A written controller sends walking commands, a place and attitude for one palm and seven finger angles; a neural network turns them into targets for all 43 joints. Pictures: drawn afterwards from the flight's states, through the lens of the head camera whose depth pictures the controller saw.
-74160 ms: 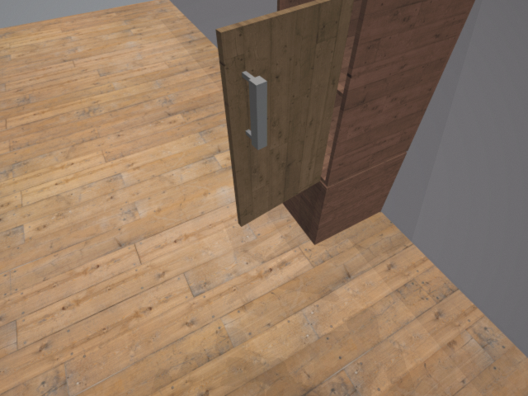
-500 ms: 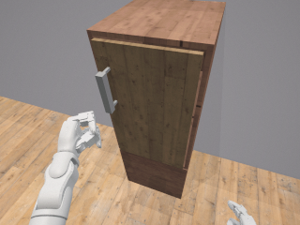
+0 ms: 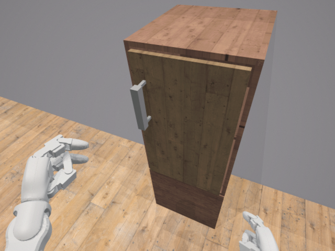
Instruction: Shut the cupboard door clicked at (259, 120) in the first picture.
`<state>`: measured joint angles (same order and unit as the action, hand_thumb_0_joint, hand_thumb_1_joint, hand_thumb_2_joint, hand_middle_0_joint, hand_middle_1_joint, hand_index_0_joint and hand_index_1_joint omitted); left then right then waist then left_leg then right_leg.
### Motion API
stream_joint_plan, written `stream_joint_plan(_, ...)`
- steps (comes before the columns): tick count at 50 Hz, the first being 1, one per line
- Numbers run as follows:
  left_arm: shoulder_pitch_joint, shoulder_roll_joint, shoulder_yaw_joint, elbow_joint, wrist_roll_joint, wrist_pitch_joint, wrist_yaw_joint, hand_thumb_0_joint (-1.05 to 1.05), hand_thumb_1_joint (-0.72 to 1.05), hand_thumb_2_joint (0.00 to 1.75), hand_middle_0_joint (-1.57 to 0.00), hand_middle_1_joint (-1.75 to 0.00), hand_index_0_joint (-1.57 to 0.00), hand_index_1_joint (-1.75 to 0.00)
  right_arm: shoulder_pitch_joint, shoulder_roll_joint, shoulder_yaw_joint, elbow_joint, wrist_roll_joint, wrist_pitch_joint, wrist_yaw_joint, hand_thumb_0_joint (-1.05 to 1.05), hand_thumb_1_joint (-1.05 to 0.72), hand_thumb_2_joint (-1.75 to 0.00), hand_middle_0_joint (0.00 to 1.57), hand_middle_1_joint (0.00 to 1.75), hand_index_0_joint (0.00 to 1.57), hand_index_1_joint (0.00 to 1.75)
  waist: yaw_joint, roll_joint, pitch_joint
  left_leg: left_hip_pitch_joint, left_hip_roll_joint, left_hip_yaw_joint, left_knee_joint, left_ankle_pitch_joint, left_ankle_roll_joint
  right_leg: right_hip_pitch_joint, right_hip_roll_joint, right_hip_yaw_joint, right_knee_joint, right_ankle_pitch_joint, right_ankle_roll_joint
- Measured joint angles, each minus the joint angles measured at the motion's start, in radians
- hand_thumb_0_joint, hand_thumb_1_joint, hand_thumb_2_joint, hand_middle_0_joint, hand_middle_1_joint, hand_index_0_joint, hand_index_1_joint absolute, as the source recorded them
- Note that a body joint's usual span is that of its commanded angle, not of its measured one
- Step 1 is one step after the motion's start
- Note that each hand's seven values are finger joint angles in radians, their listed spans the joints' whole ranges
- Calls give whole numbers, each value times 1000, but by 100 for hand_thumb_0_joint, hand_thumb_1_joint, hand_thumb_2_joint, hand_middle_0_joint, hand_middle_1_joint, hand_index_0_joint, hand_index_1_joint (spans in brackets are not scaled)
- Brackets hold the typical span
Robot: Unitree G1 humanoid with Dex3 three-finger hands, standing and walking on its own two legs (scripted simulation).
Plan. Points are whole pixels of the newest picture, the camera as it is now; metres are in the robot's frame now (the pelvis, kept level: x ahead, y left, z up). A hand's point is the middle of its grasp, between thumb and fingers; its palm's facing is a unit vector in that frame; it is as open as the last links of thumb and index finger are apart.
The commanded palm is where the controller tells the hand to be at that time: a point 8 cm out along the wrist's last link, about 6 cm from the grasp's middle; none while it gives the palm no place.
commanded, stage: draw the hand back to the body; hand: left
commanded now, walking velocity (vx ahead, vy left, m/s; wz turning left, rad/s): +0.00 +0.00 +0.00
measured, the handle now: (143, 105) +0.52 +0.14 +0.08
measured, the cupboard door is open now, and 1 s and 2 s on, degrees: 0 0 0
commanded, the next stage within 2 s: step back with the hand held close in 0.62 s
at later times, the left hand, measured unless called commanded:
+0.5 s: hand (37, 183) +0.19 +0.27 +0.15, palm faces +0.46 -0.80 -0.38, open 7.3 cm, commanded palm +0.14 +0.30 +0.17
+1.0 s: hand (39, 184) +0.19 +0.27 +0.15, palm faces +0.40 -0.79 -0.46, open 7.4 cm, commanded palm +0.13 +0.31 +0.17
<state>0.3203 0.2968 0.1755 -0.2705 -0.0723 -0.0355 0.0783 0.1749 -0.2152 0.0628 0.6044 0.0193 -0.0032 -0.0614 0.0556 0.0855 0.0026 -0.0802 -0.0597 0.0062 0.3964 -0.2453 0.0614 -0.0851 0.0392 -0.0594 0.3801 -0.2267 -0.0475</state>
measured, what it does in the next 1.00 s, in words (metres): stands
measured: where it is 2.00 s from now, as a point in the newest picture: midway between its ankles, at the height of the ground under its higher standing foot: outside the picture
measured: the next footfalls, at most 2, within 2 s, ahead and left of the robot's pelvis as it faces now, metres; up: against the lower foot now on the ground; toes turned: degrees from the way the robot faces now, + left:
none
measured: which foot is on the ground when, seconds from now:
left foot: down 0.00-1.00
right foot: down 0.00-1.00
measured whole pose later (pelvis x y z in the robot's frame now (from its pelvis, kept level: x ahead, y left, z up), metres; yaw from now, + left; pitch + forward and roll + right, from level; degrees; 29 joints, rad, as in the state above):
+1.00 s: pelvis -0.01 +0.01 -0.01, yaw +0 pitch +1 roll -1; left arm 0.54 0.38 0.36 -0.41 -0.07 -0.13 0.12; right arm 0.20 -0.26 -0.02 0.59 0.03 0.03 -0.08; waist 0.02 0.07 -0.05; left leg -0.25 -0.05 0.01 0.53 -0.29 0.07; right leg -0.24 0.04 -0.07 0.47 -0.25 -0.04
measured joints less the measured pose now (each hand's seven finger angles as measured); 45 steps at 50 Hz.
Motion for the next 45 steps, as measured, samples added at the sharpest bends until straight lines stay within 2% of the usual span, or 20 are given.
stream_joint_plan(15,164,67,174,-107,-11,-21,17,2,89,90,-37,-47,-36,-47,27,-23,-39,18,7,-21,-1,2,-90,-90,20,30,21,30,8,-1,-15,-7,1,1,18,-16,4,1,2,1,1,-7,6)
stream_joint_plan(23,141,36,152,-101,-3,-27,28,2,89,90,-25,-34,-24,-34,20,-29,-43,28,6,-43,-7,2,-90,-90,20,30,20,30,16,-5,-7,-11,-3,-5,20,-11,5,-4,-4,-6,8,-7,6)
stream_joint_plan(38,150,53,159,-109,-10,-31,20,2,89,90,-22,-30,-21,-30,20,-8,-33,23,5,-44,-4,2,-90,-90,20,30,21,30,6,-5,-9,-9,9,2,19,-12,-4,-2,9,1,1,0,-3)
stream_joint_plan(45,185,69,193,-110,-1,-88,31,2,89,90,-21,-30,-21,-30,26,-31,-59,-3,9,1,0,1,-90,-90,20,30,21,30,-26,3,-49,-134,21,-13,111,-42,-3,-96,20,-18,32,-4,-6)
